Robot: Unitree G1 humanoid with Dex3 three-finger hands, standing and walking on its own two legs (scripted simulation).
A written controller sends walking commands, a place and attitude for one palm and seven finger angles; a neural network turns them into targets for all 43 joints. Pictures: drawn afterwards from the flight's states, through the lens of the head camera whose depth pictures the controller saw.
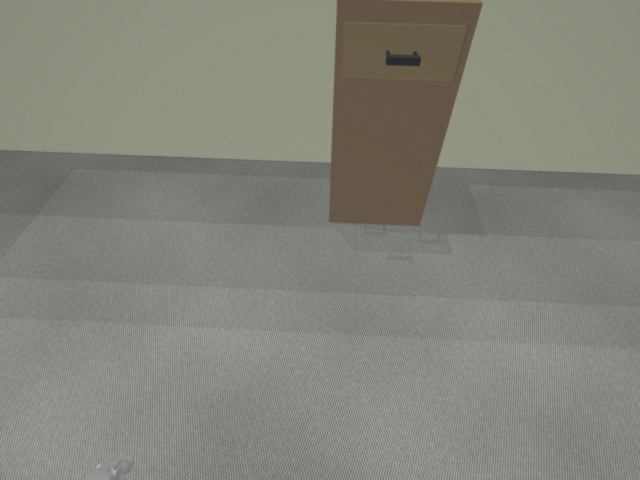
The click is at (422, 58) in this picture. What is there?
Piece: drawer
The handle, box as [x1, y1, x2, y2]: [386, 51, 420, 65]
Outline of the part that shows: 386,51 386,64 419,65 420,57 416,52 414,52 412,55 394,55 390,54 389,51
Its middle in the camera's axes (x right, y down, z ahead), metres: +0.25 -0.56 +1.19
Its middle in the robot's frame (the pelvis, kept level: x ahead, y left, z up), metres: +1.27 -0.19 -0.01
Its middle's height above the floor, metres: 0.76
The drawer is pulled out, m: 0.00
